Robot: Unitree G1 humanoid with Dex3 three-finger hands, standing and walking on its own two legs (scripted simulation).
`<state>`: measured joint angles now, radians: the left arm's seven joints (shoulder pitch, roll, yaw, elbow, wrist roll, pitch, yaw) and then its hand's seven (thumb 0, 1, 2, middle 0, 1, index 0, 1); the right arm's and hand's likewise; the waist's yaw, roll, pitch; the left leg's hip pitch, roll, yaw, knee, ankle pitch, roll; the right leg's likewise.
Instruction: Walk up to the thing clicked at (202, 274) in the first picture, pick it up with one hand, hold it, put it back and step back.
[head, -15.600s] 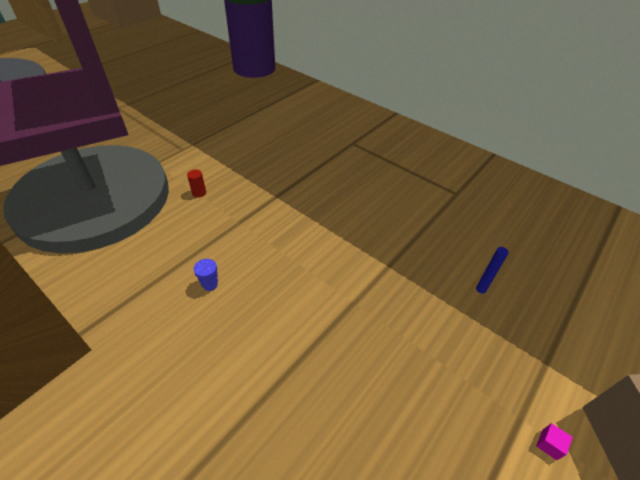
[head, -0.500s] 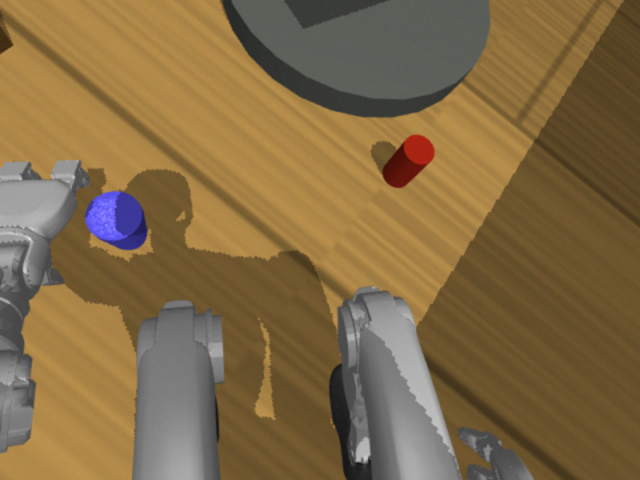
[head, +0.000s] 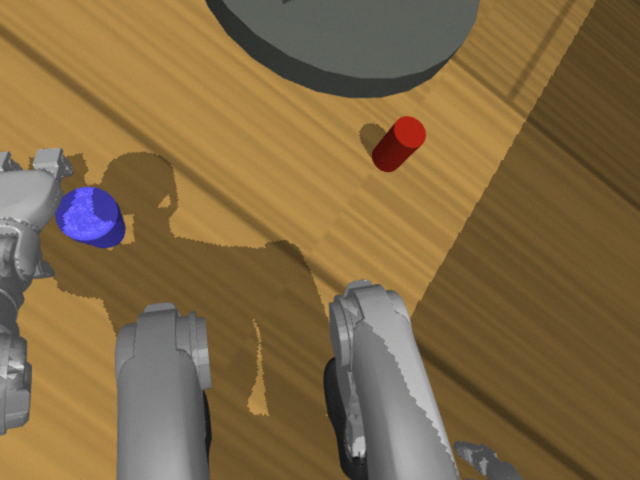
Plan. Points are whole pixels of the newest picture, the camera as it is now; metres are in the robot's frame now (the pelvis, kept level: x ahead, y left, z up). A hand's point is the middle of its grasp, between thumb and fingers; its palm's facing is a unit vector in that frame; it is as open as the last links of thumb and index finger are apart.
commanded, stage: rise first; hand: left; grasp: from above
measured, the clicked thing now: (98, 223) +0.47 +0.27 -0.29
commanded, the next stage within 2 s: approach in 0.02 s
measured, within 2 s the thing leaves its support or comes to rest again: neither
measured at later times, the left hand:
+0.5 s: hand (88, 189) +0.48 +0.25 -0.17, palm faces -0.37 -0.05 -0.93, open 14.0 cm
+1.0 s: hand (63, 223) +0.44 +0.28 -0.18, palm faces -0.44 -0.06 -0.90, open 13.7 cm
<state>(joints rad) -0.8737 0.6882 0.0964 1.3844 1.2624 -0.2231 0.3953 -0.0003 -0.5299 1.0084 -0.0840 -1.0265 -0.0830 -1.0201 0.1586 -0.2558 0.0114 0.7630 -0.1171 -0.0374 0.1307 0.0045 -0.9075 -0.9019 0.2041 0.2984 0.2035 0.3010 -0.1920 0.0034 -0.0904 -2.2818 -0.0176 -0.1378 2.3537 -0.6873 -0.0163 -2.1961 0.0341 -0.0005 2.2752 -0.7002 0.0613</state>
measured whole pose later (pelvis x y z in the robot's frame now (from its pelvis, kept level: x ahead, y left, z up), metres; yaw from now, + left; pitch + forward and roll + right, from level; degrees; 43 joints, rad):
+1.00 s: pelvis +0.00 -0.01 -0.02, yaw +0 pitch +34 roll -8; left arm -0.92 0.69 0.03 1.42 1.24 -0.22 0.41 0.00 -0.49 1.00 -0.10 -1.08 -0.11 -1.06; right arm 0.16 -0.27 0.05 0.76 -0.13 -0.04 0.14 0.00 -0.91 -0.90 0.20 0.30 0.20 0.30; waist -0.21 -0.01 -0.07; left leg -2.31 -0.03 -0.16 2.40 -0.67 -0.04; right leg -2.23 0.04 -0.01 2.32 -0.68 0.06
